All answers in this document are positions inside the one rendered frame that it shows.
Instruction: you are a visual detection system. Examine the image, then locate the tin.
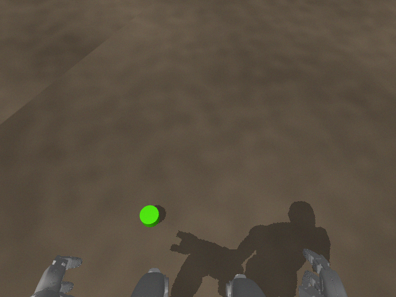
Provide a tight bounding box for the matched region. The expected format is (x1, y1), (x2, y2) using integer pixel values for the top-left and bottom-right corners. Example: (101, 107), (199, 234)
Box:
(140, 205), (160, 227)

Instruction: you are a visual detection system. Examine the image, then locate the left robot hand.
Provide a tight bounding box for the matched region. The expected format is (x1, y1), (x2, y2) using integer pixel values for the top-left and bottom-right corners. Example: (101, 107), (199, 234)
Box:
(34, 255), (82, 297)

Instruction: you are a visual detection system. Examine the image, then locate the right robot hand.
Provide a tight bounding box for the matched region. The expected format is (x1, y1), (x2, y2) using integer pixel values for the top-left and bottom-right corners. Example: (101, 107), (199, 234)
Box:
(298, 249), (348, 297)

